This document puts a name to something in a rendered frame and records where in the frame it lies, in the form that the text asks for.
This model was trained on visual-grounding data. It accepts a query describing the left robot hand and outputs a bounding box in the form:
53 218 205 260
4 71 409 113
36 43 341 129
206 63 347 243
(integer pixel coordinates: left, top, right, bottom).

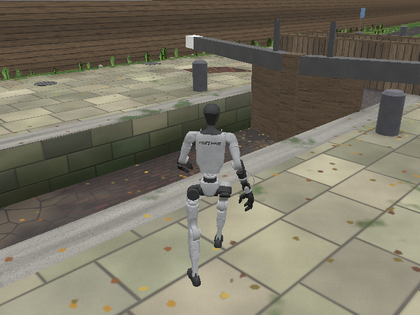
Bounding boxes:
177 162 193 173

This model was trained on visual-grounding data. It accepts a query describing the right robot forearm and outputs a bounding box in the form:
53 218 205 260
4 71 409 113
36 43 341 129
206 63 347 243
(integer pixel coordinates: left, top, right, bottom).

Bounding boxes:
236 160 252 194

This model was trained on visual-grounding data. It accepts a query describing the left robot forearm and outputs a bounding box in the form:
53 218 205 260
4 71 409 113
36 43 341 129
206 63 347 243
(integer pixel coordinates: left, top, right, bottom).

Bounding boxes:
177 154 184 167

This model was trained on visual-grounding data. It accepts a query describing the robot left upper arm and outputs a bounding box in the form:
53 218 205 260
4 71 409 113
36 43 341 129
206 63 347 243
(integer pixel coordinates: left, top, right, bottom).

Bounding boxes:
178 131 198 164

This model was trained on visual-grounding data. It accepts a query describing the right robot hand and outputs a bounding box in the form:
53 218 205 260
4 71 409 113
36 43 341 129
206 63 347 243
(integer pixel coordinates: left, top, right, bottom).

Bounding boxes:
239 191 254 211

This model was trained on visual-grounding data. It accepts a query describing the right robot thigh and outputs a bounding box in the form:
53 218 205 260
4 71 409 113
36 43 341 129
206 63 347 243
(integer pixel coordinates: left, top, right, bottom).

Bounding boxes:
217 182 232 211

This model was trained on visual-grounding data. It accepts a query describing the robot right foot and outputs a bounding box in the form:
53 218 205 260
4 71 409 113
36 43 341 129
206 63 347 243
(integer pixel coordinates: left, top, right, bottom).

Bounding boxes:
214 235 223 248

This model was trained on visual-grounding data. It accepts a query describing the robot right upper arm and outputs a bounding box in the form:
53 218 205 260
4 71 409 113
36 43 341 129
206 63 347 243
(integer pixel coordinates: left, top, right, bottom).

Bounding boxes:
224 132 242 170

